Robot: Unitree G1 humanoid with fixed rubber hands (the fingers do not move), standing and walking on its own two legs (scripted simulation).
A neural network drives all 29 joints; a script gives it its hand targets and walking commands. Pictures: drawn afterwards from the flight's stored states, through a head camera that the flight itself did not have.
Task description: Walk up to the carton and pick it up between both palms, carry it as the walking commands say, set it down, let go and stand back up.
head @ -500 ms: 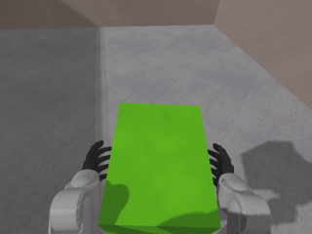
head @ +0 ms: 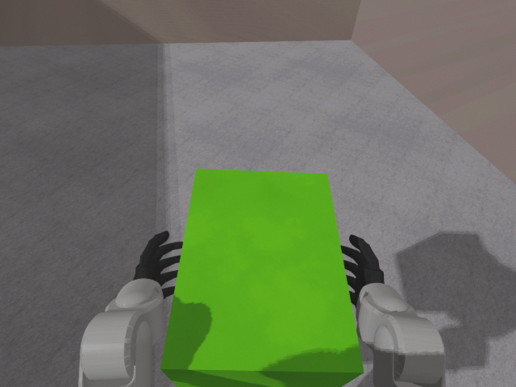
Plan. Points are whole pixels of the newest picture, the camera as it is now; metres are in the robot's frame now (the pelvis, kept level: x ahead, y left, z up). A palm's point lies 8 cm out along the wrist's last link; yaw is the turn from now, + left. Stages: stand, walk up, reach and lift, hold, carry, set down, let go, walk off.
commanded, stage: carry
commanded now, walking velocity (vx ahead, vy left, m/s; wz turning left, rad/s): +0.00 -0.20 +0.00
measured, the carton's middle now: (257, 288) +0.28 +0.00 +0.03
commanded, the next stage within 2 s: none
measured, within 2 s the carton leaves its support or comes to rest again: neither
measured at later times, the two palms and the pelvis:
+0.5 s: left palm (176, 297) +0.22 +0.11 +0.11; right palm (409, 295) +0.22 -0.19 +0.12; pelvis -0.02 -0.05 +0.03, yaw +1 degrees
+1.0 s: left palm (262, 329) +0.18 +0.00 +0.11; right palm (503, 321) +0.19 -0.29 +0.12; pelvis -0.05 -0.16 +0.02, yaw +2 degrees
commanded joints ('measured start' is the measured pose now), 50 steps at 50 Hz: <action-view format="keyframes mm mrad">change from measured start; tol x32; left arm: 1 -397 -868 -625 -101 -300 -30 -131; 50 -414 -826 -618 -113 -276 -30 -128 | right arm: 1 -356 817 576 -90 270 -12 132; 50 -344 801 569 -57 254 -11 131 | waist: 1 8 252 -186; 4 5 -257 -143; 14 -12 -69 -256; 16 -4 384 -209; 30 3 261 -196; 34 4 -359 -221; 50 4 109 -139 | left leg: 1 147 240 -284 -295 54 106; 6 -87 -98 -33 452 -394 20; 11 24 -123 34 102 -212 15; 16 519 362 -500 -338 839 236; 29 330 142 -99 -299 376 94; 34 -76 -98 13 178 -477 -22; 50 178 36 -188 -392 -59 105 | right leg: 1 -3 -54 92 -50 -16 2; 4 155 -264 341 -475 105 -97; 11 274 -233 147 -261 759 -152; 14 133 -189 96 -134 669 -79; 16 -279 -8 29 181 -133 33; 35 244 -362 371 -420 589 -105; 50 119 -116 102 -287 228 29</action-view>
